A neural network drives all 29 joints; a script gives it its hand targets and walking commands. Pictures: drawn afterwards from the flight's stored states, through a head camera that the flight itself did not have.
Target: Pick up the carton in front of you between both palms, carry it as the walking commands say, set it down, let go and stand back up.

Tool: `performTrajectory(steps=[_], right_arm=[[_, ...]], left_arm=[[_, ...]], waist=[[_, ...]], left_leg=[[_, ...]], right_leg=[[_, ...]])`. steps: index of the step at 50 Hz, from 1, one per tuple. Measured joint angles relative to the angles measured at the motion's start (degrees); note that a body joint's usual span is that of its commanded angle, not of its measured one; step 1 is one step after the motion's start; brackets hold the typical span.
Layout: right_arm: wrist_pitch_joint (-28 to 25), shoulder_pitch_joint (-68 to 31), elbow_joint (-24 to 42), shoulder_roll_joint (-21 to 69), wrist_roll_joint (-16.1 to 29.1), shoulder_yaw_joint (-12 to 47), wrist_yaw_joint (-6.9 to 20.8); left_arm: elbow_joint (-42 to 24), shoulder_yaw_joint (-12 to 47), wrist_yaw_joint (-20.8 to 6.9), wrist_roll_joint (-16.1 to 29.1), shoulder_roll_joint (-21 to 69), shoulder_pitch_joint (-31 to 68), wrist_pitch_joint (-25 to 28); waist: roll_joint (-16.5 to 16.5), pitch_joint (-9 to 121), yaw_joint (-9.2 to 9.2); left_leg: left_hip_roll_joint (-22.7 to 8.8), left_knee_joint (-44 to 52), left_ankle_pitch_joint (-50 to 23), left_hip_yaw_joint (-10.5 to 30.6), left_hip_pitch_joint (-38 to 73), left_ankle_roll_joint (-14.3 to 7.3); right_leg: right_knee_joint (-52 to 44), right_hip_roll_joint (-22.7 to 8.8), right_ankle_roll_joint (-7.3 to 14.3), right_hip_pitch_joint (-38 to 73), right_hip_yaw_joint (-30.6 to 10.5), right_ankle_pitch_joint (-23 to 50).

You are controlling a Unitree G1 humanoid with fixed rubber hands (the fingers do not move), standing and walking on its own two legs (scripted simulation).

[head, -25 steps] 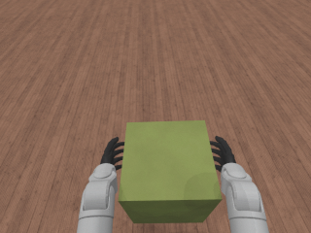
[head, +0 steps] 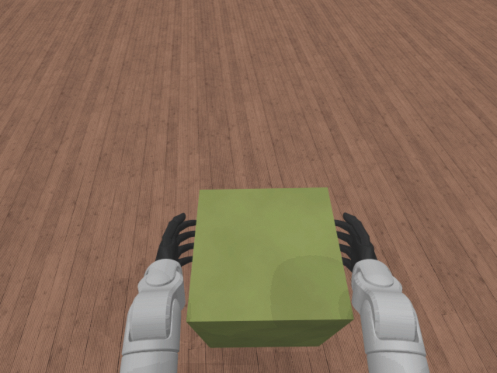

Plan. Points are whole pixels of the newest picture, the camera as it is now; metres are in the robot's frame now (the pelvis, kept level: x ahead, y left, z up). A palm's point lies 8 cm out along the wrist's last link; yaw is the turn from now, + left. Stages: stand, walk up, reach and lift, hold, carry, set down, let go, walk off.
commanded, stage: carry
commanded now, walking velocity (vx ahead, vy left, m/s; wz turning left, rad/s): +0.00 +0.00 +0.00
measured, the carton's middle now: (263, 274) +0.29 +0.00 -0.05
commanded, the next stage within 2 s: hold in 1.82 s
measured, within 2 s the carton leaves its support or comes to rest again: neither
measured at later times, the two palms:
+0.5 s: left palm (177, 215) +0.37 +0.15 +0.03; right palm (348, 211) +0.38 -0.15 +0.03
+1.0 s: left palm (171, 234) +0.33 +0.16 +0.03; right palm (351, 230) +0.34 -0.14 +0.03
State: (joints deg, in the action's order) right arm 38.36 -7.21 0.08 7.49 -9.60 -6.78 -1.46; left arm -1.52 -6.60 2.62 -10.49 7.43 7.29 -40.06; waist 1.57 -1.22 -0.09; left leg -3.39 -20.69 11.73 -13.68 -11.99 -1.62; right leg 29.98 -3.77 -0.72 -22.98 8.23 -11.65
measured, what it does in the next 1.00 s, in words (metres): steps on the spot: right foot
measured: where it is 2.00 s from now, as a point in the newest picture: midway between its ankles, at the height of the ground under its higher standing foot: outside the picture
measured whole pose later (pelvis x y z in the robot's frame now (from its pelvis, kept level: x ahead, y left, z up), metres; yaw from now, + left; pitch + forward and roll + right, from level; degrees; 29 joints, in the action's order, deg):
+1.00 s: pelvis +0.05 -0.01 -0.01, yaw +2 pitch +1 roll +0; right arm 42.2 -10.9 -7.6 7.9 -12.5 -9.2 -0.8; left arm 8.3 -9.8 1.1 -12.7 7.9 11.2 -42.1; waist -0.3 4.8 0.0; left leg -3.8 -28.3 20.3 -11.2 -8.9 0.2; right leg 29.4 -4.5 0.8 -17.3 11.5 -13.1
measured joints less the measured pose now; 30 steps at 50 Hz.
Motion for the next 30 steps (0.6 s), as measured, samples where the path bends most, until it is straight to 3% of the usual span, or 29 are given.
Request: performTrajectory(steps=[2, 7, 14, 22, 30], right_arm=[[1.09, -0.13, 0.89, -0.02, -0.09, 0.14, -0.02], [3.9, -1.6, -2.07, 0.1, -1.7, -1.03, 0.13], [3.76, -2.89, -5.1, 0.28, -2.54, -1.51, 0.16], [3.3, -2.34, -4.35, 0.22, -2.29, -1.21, 0.2], [3.29, -2.37, -4.75, 0.22, -2.22, -1.42, 0.22]], left_arm=[[-0.7, -0.07, -0.04, 0.18, 0.04, 0.2, -0.98], [4.83, -1.37, -1.13, -1.06, 0.31, 2.44, -2.06], [7.88, -2.72, -1.67, -1.73, 0.42, 3.25, -1.35], [6.72, -2.23, -1.51, -1.54, 0.33, 2.71, -1.31], [7.08, -2.22, -1.5, -1.73, 0.36, 2.92, -1.53]], waist=[[0.54, 1.13, 0.14], [-3.66, 4.84, -0.67], [-2.88, 6.05, -0.26], [-2.09, 5.61, 0.49], [-2.36, 5.68, 0.11]], left_leg=[[0.6, -3.25, 3.31, 0.0, 0.87, 0.8], [-1.64, -6.23, 7.75, 1.84, 2.72, 2.63], [-1.73, -7.37, 8.64, 2.54, 3.34, 4.0], [-1.39, -7.14, 8.78, 2.69, 3.92, 3.82], [-1.3, -7.3, 10.98, 2.7, 4.01, 2.99]], right_leg=[[-5.95, -0.73, 0.26, 3.15, 1.12, 6.55], [-3.45, 0.89, 2.27, 5.69, 3.01, -0.09], [-1.2, 0.56, 2.17, 6.16, 3.48, -3.09], [-0.1, 0.13, 1.67, 6.2, 3.48, -3.67], [0.83, -0.01, 1.48, 5.87, 3.49, -4.94]])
